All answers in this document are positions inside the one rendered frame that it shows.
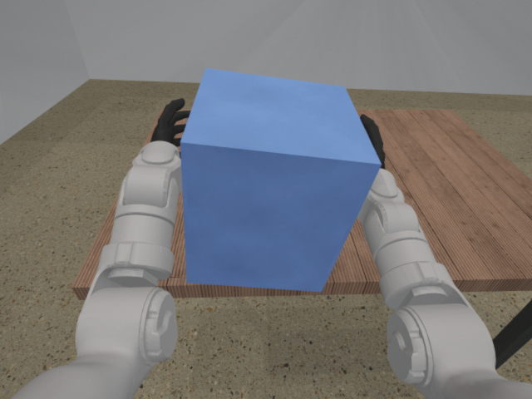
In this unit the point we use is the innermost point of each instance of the carton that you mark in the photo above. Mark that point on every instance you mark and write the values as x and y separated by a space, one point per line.
274 174

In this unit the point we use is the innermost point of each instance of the right robot forearm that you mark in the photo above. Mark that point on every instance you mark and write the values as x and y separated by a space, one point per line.
409 272

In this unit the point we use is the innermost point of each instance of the right robot hand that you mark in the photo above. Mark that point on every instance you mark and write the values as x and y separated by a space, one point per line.
375 137

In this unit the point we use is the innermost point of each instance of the robot left upper arm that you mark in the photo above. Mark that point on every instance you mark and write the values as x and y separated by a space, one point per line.
122 334

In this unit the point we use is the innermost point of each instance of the left robot forearm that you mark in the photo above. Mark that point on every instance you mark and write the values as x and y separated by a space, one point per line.
139 251

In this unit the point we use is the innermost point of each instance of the table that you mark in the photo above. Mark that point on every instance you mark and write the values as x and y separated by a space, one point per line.
473 205

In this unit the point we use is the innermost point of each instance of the left robot hand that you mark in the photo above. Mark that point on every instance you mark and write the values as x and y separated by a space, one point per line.
165 130

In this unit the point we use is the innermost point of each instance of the robot right upper arm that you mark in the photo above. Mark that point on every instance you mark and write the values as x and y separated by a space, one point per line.
445 351

